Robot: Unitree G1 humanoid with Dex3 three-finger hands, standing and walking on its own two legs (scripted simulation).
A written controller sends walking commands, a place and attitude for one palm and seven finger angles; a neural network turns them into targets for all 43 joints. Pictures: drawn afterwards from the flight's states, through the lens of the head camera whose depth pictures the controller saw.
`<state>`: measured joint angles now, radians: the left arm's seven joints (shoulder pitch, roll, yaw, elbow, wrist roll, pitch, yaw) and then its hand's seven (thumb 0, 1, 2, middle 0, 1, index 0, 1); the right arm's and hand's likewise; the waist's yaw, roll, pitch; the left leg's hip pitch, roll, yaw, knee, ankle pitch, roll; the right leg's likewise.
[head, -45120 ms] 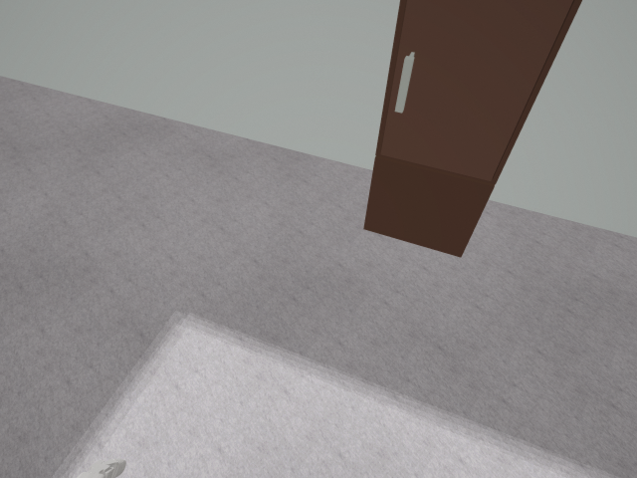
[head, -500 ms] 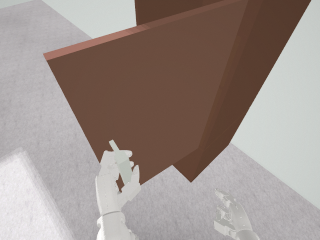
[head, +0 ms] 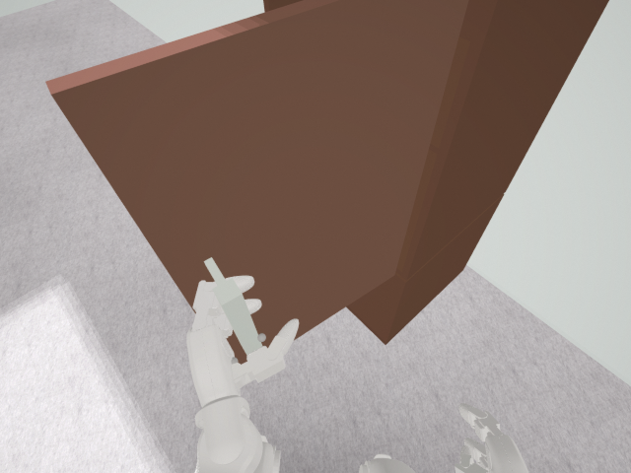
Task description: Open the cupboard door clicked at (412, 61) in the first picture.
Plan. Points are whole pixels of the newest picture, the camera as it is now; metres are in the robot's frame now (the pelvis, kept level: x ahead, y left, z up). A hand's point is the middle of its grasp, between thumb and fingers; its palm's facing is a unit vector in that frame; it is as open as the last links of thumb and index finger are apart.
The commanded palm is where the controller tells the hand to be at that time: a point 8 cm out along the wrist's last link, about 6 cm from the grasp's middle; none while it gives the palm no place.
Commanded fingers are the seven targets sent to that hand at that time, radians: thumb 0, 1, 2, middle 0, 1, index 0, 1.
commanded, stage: open thumb and fingers to let go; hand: left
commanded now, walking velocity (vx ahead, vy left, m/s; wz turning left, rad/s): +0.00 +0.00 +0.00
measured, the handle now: (233, 309) +0.32 +0.12 +0.03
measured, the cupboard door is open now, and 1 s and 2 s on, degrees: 82 85 84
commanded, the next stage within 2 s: slide the hand sideways off the handle in 0.46 s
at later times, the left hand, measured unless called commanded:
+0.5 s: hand (256, 336) +0.28 +0.08 +0.04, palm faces +0.26 -0.97 +0.00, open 14.5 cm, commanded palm +0.24 +0.12 +0.04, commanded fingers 0.00 -0.50 0.30 -0.15 -0.30 -0.15 -0.30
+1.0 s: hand (249, 371) +0.23 +0.09 +0.04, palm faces -0.15 -0.99 +0.06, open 16.0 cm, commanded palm +0.20 +0.14 +0.04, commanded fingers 0.00 -0.50 0.30 -0.15 -0.30 -0.15 -0.30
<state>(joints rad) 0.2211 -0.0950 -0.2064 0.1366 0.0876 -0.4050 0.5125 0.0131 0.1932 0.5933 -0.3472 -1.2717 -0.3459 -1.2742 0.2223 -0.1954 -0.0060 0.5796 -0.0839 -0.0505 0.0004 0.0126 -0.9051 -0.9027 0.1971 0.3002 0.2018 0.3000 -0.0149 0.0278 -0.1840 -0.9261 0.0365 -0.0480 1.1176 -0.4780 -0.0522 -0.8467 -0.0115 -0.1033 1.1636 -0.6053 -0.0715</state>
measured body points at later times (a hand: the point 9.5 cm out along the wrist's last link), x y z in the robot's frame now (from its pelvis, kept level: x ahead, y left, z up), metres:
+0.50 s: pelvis -0.01 +0.03 +0.00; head +0.05 +0.03 +0.45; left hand +0.26 +0.13 +0.04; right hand +0.17 -0.18 -0.10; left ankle +0.04 +0.16 -0.65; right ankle -0.02 -0.07 -0.65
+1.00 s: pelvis -0.01 +0.06 -0.01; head +0.05 +0.06 +0.44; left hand +0.24 +0.14 +0.04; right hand +0.15 -0.17 -0.09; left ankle +0.04 +0.16 -0.65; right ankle -0.02 -0.07 -0.65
